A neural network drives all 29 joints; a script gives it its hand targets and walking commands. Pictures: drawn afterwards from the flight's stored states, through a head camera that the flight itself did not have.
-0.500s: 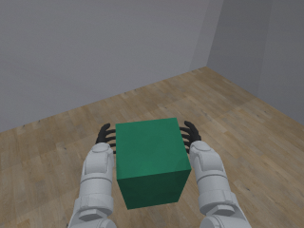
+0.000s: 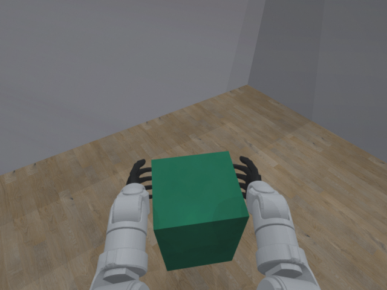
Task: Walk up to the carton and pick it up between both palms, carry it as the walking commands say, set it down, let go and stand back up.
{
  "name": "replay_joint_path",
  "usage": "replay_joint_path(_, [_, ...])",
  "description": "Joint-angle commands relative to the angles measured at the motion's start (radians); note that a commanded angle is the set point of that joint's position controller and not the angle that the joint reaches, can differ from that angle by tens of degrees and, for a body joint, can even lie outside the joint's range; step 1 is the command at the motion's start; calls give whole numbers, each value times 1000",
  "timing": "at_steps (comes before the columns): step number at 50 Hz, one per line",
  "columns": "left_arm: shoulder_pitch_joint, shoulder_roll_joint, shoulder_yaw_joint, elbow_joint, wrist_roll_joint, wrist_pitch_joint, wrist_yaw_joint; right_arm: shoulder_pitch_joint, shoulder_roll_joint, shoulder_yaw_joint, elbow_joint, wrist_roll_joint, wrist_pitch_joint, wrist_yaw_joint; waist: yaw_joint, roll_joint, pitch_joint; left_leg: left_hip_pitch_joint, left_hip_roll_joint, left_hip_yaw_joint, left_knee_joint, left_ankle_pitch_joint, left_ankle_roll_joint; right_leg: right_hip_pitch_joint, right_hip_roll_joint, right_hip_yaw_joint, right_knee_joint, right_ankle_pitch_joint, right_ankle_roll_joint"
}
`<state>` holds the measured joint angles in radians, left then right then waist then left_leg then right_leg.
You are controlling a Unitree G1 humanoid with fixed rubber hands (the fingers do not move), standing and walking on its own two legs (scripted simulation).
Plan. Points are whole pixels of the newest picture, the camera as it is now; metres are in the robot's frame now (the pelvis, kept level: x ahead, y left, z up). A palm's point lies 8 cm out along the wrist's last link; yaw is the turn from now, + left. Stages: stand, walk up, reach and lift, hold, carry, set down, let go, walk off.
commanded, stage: reach and lift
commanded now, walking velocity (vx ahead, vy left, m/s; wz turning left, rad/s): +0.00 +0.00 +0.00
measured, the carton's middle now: (195, 215) +0.30 +0.00 -0.02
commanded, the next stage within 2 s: hold in 1.18 s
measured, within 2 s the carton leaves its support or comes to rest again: neither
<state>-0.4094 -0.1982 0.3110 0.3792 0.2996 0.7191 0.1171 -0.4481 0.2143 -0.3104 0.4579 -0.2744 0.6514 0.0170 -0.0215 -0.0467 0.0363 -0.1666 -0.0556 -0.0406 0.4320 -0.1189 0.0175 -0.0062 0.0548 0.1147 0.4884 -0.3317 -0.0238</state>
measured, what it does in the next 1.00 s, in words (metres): stands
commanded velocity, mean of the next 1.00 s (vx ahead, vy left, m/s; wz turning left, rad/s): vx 0.00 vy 0.00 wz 0.00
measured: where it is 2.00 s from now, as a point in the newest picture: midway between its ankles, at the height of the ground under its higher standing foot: outside the picture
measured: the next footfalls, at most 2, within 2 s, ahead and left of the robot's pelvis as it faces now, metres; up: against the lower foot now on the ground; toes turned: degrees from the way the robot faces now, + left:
none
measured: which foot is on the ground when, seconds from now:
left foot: down 0.00-1.00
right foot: down 0.00-1.00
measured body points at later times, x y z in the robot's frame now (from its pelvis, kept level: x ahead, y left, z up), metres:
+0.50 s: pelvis +0.01 +0.01 +0.00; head -0.05 +0.03 +0.45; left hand +0.33 +0.13 +0.05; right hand +0.32 -0.13 +0.06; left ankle +0.08 +0.10 -0.74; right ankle -0.03 -0.11 -0.74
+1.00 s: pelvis +0.00 +0.00 +0.00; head -0.06 +0.02 +0.45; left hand +0.31 +0.13 +0.05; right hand +0.31 -0.13 +0.06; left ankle +0.08 +0.10 -0.74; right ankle -0.03 -0.11 -0.74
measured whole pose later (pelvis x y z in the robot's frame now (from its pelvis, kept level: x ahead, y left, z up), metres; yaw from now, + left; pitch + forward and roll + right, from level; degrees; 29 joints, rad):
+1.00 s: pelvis +0.00 +0.00 +0.00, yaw -1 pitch -10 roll +1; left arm -0.35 -0.18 0.24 0.35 0.28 0.75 0.11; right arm -0.39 0.19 -0.24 0.42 -0.28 0.69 0.02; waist -0.02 -0.05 0.02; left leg -0.13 -0.06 -0.03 0.41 -0.11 0.02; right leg 0.03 0.05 0.12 0.47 -0.33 -0.02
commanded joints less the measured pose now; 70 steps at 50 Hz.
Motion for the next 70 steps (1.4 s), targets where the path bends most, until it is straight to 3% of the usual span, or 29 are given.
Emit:
replay_joint_path(1, [-563,-1038,-568,13,-276,-13,-239,-492,929,445,61,174,-8,160,-14,36,-235,469,16,-81,22,93,-37,-398,-41,37,-165,124,-22])
replay_joint_path(16, [-504,-1068,-585,-4,-288,-16,-231,-453,915,480,24,190,1,175,-17,44,-253,469,24,-85,6,138,-39,-362,-31,28,-163,166,-26])
replay_joint_path(41, [-472,-1048,-597,-53,-294,-6,-256,-389,958,493,2,183,8,170,-7,28,-209,456,18,-65,-9,65,-34,-371,-41,33,-172,110,-30])
replay_joint_path(70, [-441,-1026,-628,-116,-304,4,-268,-324,990,509,-33,183,23,155,0,31,-195,455,12,-54,-14,68,-31,-352,-34,32,-174,114,-34])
